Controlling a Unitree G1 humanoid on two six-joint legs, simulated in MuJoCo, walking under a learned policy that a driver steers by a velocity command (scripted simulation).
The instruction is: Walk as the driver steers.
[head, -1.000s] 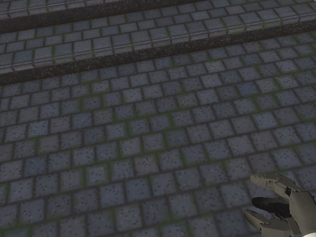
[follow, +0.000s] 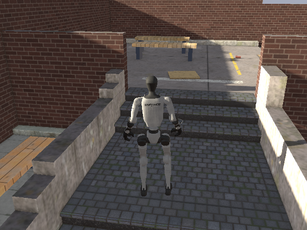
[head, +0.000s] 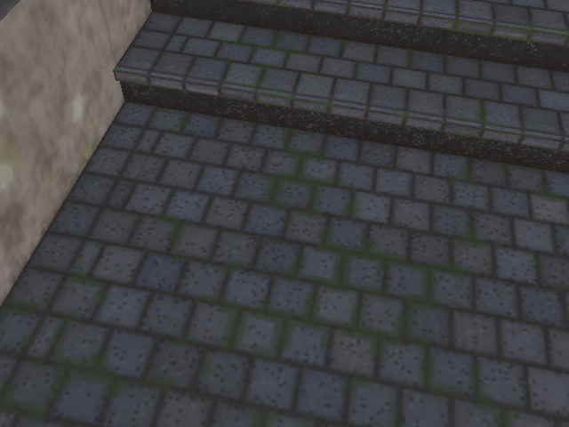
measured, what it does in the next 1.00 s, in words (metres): walks ahead, turning right: right foot, then left foot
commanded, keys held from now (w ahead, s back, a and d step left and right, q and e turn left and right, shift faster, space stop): e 0.48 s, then w+e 0.36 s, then w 0.14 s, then w+q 0.02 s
